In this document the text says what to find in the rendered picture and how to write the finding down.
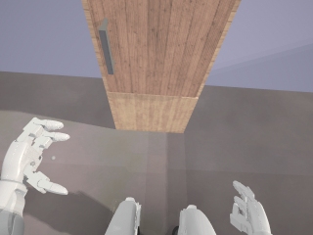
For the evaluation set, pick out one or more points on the handle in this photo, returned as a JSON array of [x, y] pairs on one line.
[[104, 37]]

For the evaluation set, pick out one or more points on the robot right thigh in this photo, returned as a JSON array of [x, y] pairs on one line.
[[194, 222]]

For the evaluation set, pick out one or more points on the robot left thigh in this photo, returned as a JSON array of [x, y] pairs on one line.
[[125, 219]]

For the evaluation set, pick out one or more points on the cupboard door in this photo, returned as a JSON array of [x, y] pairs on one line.
[[159, 47]]

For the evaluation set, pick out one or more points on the right robot hand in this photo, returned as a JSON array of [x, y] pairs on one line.
[[253, 218]]

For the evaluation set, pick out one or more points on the left robot forearm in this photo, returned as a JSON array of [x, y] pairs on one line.
[[11, 207]]

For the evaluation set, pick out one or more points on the left robot hand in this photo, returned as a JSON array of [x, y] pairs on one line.
[[16, 165]]

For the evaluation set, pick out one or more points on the robot thigh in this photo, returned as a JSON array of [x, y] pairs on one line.
[[194, 222], [125, 219]]

